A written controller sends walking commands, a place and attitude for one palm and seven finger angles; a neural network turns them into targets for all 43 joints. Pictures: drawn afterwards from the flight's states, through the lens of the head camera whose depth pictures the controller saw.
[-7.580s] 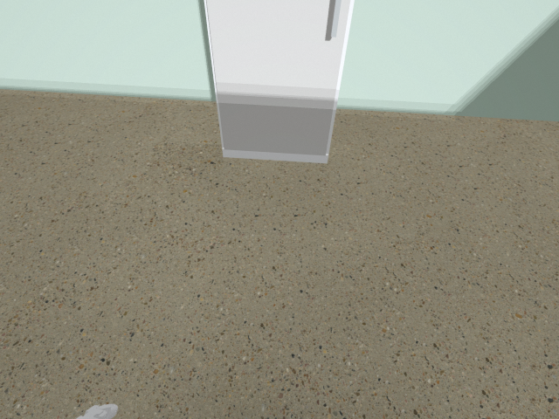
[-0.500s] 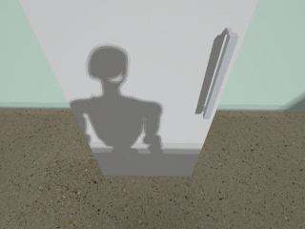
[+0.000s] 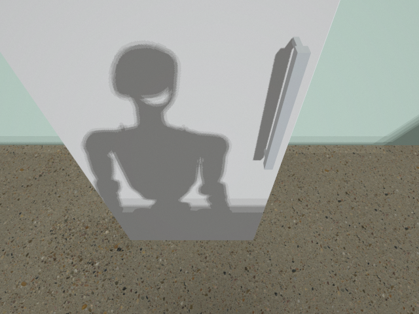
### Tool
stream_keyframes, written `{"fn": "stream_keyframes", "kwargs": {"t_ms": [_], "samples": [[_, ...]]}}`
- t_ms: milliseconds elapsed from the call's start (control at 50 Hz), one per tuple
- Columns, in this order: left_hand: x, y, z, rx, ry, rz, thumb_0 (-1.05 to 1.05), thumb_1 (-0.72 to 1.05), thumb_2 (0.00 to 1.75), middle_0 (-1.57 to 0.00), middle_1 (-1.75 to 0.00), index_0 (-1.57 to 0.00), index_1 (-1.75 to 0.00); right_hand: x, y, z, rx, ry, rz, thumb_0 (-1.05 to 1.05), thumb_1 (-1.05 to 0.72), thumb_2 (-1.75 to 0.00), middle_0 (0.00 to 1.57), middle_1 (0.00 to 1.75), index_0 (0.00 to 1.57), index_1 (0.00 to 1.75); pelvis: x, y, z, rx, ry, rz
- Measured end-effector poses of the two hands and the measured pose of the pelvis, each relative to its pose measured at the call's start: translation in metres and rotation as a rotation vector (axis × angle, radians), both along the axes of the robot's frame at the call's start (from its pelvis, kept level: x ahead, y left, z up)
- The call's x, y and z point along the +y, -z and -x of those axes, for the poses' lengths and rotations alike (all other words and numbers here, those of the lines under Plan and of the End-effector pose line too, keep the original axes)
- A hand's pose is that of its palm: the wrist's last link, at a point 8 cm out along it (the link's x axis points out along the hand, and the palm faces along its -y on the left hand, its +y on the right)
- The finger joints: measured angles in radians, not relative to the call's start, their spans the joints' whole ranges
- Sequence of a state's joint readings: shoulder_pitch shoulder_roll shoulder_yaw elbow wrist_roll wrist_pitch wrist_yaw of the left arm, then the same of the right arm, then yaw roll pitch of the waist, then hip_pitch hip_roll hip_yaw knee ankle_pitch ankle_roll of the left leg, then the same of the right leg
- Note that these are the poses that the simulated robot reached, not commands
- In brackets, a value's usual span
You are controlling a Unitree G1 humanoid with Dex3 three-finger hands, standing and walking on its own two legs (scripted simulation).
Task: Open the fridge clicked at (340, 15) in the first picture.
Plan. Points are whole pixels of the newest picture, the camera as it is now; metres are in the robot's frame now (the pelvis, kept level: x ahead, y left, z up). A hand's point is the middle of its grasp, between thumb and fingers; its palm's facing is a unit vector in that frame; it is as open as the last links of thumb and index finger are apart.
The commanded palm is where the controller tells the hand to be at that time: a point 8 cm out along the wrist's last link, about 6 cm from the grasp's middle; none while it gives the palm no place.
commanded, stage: come to a stop and stand still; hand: right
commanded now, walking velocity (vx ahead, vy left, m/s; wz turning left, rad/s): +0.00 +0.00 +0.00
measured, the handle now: (279, 115) +0.48 -0.12 +0.12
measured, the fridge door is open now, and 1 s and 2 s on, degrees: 0 0 0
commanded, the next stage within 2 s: look again from close up in 1.08 s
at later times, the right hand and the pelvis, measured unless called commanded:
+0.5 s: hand out of the picture +0.02 -0.17 -0.16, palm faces -0.02 +0.97 -0.25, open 7.3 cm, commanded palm none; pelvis -0.02 +0.01 +0.00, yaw +0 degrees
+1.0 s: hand out of the picture +0.00 -0.15 -0.17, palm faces -0.01 +0.98 -0.19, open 7.3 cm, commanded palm none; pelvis +0.00 +0.02 +0.00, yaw +1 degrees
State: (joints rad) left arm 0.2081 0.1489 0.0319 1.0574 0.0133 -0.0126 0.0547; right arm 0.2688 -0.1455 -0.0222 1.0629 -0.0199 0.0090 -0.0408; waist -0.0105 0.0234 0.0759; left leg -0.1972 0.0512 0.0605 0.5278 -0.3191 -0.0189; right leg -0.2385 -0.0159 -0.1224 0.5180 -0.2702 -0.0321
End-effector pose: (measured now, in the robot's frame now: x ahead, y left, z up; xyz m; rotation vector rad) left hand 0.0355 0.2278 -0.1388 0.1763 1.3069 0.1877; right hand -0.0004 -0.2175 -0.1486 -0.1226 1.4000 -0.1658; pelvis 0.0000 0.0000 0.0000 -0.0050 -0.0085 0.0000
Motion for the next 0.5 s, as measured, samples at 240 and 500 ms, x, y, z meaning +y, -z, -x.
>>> {"fn": "stream_keyframes", "kwargs": {"t_ms": [240,500], "samples": [[0.010,0.000,0.007,-0.040,0.005,0.035,0.00,0.94,0.90,-0.20,-0.29,-0.20,-0.30,-0.001,-0.014,-0.019,-0.102,-0.047,0.044,0.01,-0.93,-0.90,0.20,0.30,0.20,0.30,0.011,-0.004,0.014,-0.016,-0.006,0.007],[0.008,0.012,0.046,-0.011,0.006,0.086,0.00,0.91,0.90,-0.20,-0.29,-0.20,-0.30,-0.003,-0.019,-0.011,-0.121,-0.094,0.070,0.01,-0.91,-0.90,0.20,0.30,0.20,0.30,0.012,0.001,0.020,-0.021,-0.006,0.004]]}}
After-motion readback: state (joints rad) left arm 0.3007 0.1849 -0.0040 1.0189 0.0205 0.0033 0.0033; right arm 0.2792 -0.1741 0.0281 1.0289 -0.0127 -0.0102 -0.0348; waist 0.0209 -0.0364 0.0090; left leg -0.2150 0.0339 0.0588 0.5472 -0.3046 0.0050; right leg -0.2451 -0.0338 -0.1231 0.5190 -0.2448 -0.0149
